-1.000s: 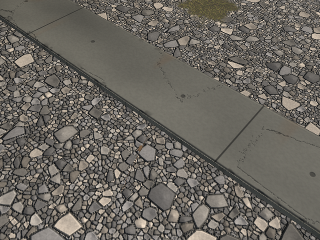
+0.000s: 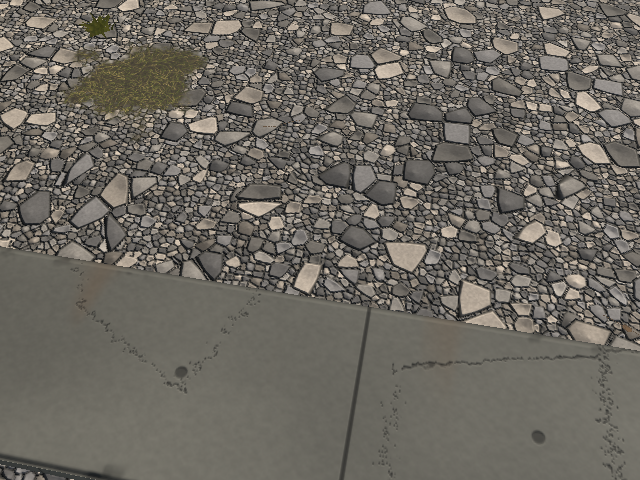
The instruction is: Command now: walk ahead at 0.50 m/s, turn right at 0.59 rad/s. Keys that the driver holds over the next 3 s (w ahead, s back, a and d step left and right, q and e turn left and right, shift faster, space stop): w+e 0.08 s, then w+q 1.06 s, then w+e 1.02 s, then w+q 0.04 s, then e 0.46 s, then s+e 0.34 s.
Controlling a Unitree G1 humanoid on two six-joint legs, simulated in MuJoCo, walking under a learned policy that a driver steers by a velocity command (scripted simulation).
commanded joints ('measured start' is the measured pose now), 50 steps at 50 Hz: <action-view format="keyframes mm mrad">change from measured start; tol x32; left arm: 1 -40 12 -5 -68 0 -16 -18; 8 -197 3 -17 -147 6 -20 -42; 13 364 186 68 18 17 -11 -4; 50 -334 -58 -11 -65 24 -83 -20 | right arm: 1 -83 -157 -34 -68 6 -12 -6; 50 135 -112 -18 -53 18 34 -37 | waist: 1 17 110 -1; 9 52 129 11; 13 239 -56 -523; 22 20 -75 -19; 34 -125 -33 -61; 37 7 391 -159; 50 -12 141 -6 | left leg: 1 22 266 -96 -135 278 149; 10 101 271 -6 219 804 99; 13 -586 69 -193 992 -376 -11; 14 -656 97 -221 1030 -333 -5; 32 -453 124 -30 565 -109 27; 35 95 -45 39 372 -95 105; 37 172 290 -995 -48 -441 355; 50 -88 97 -331 -38 253 166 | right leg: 1 -1 -19 -11 -135 150 -2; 8 102 60 -111 -393 -56 -80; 12 1229 -218 286 -491 -13 -309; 19 532 -162 20 -833 -42 -194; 31 658 -219 -226 -854 54 -170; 34 651 -166 -316 -483 559 -138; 35 518 -89 -324 -133 501 -99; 36 156 52 -270 275 -325 -17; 38 -127 108 35 473 -321 -39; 50 146 113 -66 -372 274 21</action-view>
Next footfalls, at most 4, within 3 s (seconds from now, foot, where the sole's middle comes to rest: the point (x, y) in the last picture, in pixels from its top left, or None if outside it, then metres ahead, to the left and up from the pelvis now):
0.18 right None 0.28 -0.18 -0.76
0.70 left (280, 473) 0.49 0.08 -0.75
1.16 right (327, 338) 0.78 -0.04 -0.75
1.60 left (188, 305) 0.89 0.29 -0.75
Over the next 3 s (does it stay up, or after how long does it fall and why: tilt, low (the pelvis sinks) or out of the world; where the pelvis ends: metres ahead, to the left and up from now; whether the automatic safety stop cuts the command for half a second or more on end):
stays up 1.31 0.08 -0.16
